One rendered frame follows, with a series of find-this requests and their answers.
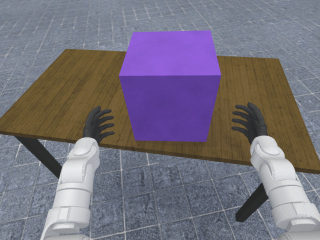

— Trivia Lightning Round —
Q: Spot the right robot forearm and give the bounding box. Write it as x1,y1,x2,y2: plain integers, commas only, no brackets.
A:
250,135,320,232

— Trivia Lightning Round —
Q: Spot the right robot hand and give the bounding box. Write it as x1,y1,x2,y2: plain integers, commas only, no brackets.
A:
231,102,268,145

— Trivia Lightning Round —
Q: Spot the left robot hand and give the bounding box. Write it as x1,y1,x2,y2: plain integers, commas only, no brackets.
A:
82,106,115,146

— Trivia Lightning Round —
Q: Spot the robot right upper arm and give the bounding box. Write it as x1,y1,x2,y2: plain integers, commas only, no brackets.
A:
277,230,320,240

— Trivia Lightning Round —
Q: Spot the carton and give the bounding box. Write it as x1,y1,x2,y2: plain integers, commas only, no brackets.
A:
119,30,221,142

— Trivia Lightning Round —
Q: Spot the left robot forearm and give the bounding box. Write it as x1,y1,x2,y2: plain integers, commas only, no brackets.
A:
40,137,100,240

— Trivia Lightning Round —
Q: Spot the table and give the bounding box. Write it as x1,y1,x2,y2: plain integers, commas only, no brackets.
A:
0,49,320,223

